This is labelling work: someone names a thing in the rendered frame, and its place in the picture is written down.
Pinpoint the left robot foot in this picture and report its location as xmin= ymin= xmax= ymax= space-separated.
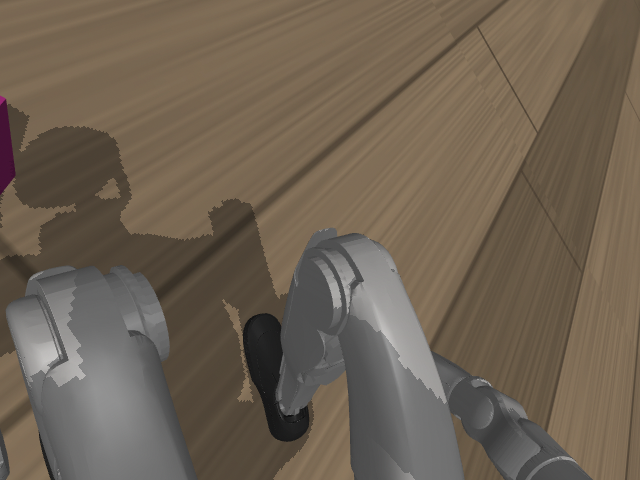
xmin=39 ymin=433 xmax=55 ymax=480

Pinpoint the right robot foot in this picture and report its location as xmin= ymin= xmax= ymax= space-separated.
xmin=243 ymin=313 xmax=309 ymax=442

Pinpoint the carton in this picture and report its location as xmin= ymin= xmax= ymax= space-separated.
xmin=0 ymin=96 xmax=16 ymax=195

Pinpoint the right robot arm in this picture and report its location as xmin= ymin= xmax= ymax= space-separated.
xmin=448 ymin=376 xmax=593 ymax=480

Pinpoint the right robot hand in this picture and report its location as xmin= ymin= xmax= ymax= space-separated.
xmin=431 ymin=351 xmax=472 ymax=402

